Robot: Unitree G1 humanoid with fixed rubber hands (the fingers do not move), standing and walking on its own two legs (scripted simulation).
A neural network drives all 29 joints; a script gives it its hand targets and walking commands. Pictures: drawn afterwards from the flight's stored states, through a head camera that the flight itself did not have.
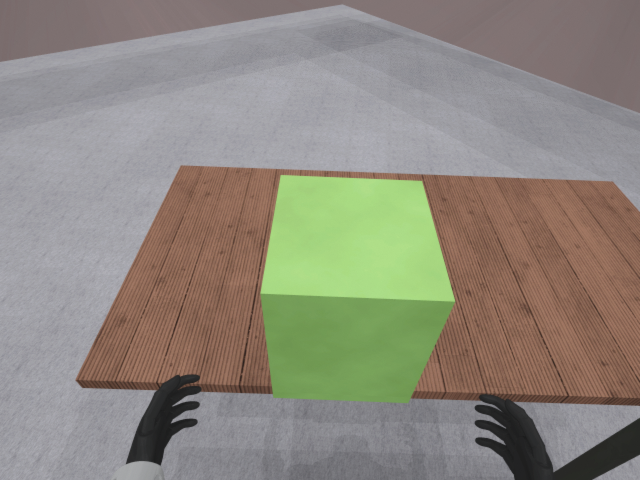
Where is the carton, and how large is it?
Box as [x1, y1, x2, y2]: [260, 175, 454, 402]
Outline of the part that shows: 281,175 260,293 273,397 408,402 454,302 421,181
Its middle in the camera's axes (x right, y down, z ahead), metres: +0.04 +0.07 +0.56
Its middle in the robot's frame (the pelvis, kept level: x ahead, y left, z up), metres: +0.38 +0.00 +0.03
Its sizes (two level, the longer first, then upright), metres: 0.210 0.200 0.250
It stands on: a table, 0.69 m high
